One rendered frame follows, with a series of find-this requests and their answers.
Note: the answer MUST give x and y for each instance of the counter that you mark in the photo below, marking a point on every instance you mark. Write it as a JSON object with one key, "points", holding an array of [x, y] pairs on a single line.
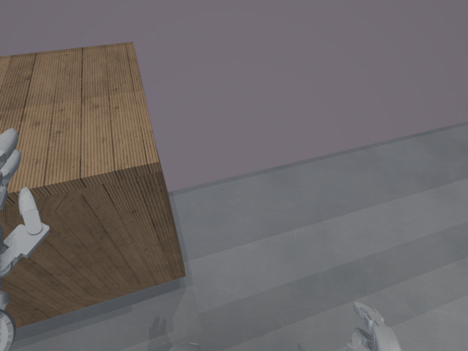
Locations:
{"points": [[89, 158]]}

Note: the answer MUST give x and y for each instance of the left robot hand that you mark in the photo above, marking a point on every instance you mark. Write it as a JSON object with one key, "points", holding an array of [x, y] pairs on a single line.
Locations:
{"points": [[24, 239]]}

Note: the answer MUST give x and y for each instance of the right robot hand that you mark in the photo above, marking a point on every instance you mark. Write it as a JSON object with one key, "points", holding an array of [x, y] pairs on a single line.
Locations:
{"points": [[382, 338]]}

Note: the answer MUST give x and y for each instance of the robot left forearm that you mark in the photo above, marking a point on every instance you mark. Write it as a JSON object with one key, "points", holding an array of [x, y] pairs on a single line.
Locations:
{"points": [[7, 323]]}

